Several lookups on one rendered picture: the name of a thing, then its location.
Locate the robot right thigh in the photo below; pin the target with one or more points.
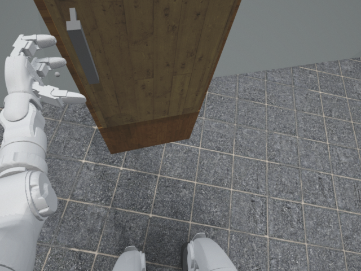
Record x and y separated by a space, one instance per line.
205 254

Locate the cupboard door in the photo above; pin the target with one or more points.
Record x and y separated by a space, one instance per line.
154 58

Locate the handle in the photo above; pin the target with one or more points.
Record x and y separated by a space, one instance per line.
78 39

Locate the left robot forearm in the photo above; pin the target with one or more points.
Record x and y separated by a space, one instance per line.
24 142

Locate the robot left upper arm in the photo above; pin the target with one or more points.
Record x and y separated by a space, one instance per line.
27 199

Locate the right robot shin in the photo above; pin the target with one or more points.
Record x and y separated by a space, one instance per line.
198 235

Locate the robot left hand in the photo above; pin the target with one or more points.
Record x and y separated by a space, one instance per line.
20 74

